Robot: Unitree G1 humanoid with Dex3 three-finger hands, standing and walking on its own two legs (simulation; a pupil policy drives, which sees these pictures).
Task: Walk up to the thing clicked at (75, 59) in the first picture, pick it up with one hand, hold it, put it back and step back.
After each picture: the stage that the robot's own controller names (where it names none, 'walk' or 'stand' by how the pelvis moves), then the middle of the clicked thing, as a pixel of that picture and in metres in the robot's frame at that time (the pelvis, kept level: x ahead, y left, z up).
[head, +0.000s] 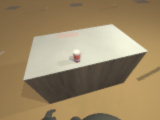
stand; (76, 56) +0.58 +0.18 -0.01
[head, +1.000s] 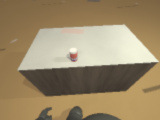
rise first; (73, 54) +0.54 +0.22 +0.01
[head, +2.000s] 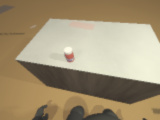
rise first; (69, 54) +0.48 +0.23 +0.03
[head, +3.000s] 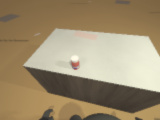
stand; (75, 62) +0.47 +0.18 -0.01
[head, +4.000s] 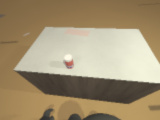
stand; (69, 61) +0.46 +0.21 -0.01
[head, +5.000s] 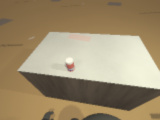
stand; (70, 64) +0.47 +0.21 -0.02
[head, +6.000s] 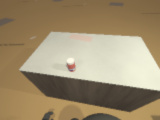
stand; (71, 64) +0.47 +0.21 -0.02
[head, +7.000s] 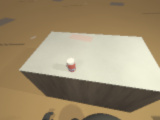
rise first; (71, 65) +0.46 +0.20 -0.02
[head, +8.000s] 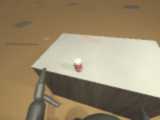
rise first; (78, 65) +0.47 +0.18 -0.01
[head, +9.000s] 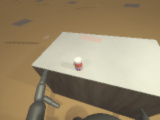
go down; (78, 64) +0.48 +0.18 -0.01
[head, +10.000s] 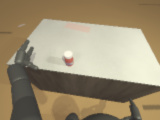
go down; (68, 58) +0.48 +0.17 +0.01
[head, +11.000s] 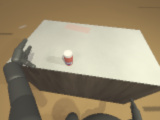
go down; (68, 58) +0.49 +0.17 +0.02
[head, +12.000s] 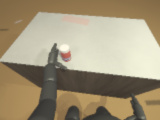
close in; (65, 53) +0.48 +0.18 +0.05
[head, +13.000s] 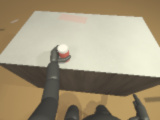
lift; (64, 53) +0.47 +0.18 +0.06
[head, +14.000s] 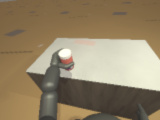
lift; (67, 60) +0.34 +0.17 +0.22
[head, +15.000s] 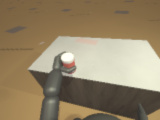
hold; (69, 63) +0.32 +0.16 +0.19
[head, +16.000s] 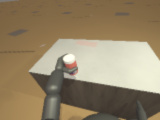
hold; (71, 65) +0.33 +0.15 +0.18
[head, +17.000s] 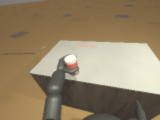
crouch; (72, 65) +0.33 +0.15 +0.19
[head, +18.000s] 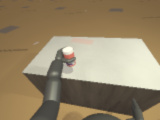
crouch; (69, 57) +0.41 +0.16 +0.17
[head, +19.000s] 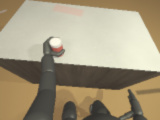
lower; (57, 47) +0.50 +0.20 +0.06
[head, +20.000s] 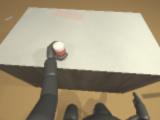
lower; (60, 51) +0.48 +0.18 +0.06
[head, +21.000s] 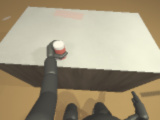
lower; (60, 50) +0.49 +0.18 +0.07
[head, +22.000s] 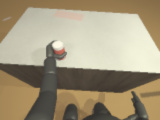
lower; (59, 50) +0.49 +0.19 +0.07
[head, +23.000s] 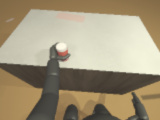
loosen; (63, 52) +0.48 +0.17 +0.06
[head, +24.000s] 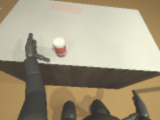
rise; (60, 48) +0.49 +0.17 +0.07
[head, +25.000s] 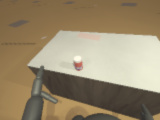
sink last; (78, 63) +0.47 +0.16 +0.03
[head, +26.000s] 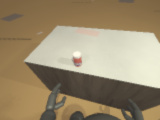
stand; (77, 59) +0.48 +0.16 +0.04
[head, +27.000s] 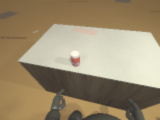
stand; (75, 58) +0.47 +0.17 +0.05
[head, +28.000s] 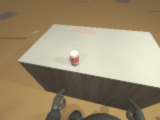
stand; (74, 58) +0.48 +0.17 +0.05
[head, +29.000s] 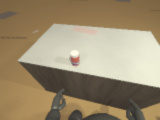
stand; (75, 58) +0.48 +0.17 +0.05
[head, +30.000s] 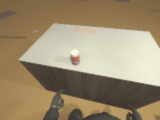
stand; (75, 57) +0.48 +0.17 +0.05
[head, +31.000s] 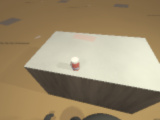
stand; (75, 64) +0.48 +0.18 -0.01
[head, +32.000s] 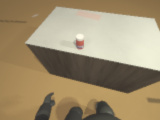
walk; (80, 42) +0.61 +0.15 +0.02
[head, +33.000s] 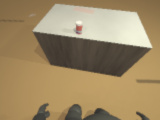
walk; (79, 27) +0.85 +0.21 +0.00
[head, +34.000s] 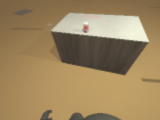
stand; (85, 27) +1.07 +0.18 +0.00
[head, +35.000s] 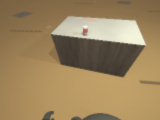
stand; (85, 30) +1.07 +0.16 -0.02
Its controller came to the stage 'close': yes
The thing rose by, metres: 0.20
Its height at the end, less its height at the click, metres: +0.00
